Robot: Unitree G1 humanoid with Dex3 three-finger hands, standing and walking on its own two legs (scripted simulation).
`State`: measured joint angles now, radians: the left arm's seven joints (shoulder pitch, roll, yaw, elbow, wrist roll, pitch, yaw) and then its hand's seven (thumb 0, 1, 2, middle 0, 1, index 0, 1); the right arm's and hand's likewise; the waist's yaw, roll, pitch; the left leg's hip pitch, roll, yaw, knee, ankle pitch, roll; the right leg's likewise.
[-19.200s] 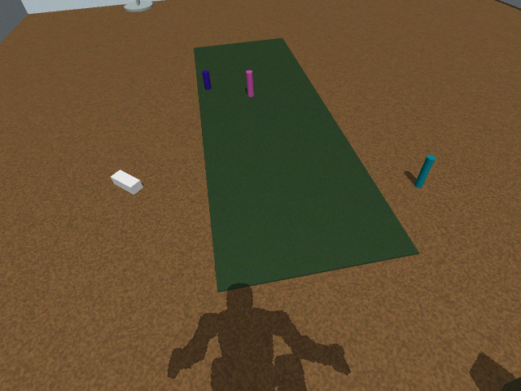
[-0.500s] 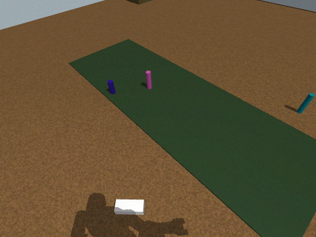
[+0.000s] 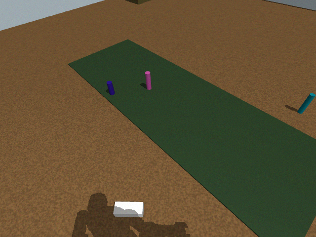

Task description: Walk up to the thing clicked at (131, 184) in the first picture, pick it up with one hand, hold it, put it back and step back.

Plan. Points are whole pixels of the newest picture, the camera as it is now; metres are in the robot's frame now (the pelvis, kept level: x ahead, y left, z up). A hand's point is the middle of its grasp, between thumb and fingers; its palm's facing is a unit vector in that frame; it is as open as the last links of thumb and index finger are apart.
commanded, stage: stand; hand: left
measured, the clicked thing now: (129, 209) +0.44 +0.23 -0.75
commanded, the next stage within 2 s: none
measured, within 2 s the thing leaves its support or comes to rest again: neither
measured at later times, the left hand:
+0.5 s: hand out of the picture +0.10 +0.24 -0.15, palm faces -0.01 -0.94 -0.34, open 7.4 cm
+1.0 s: hand out of the picture +0.08 +0.24 -0.16, palm faces -0.02 -0.94 -0.34, open 7.4 cm
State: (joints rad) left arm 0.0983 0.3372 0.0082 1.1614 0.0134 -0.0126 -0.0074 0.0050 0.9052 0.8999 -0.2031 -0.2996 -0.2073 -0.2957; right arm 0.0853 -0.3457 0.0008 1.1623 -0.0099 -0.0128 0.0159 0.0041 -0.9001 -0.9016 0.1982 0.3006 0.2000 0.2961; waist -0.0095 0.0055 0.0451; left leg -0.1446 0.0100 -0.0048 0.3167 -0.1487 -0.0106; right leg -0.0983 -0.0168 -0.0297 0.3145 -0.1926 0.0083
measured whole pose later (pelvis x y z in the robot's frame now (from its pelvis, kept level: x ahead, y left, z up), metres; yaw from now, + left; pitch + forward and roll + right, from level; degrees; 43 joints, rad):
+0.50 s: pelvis +0.02 -0.01 +0.00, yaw +0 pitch -1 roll +0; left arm 0.08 0.34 0.01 1.15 0.01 -0.01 0.00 0.00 0.91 0.90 -0.20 -0.30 -0.21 -0.30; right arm 0.07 -0.35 0.01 1.14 -0.01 -0.01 0.01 0.00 -0.90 -0.90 0.20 0.30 0.20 0.30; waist -0.01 0.01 0.04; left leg -0.11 0.02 -0.01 0.31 -0.17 -0.02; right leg -0.05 -0.01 -0.04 0.29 -0.21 0.00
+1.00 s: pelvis +0.01 -0.01 +0.00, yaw +0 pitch -2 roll +0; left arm 0.11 0.34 0.01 1.14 0.01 -0.01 0.00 0.00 0.90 0.90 -0.20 -0.30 -0.21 -0.30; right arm 0.10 -0.35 0.01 1.14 -0.01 -0.01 0.01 0.00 -0.90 -0.90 0.20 0.30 0.20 0.30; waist 0.00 0.01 0.04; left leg -0.10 0.02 -0.01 0.30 -0.16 -0.02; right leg -0.05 0.00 -0.03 0.29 -0.20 0.00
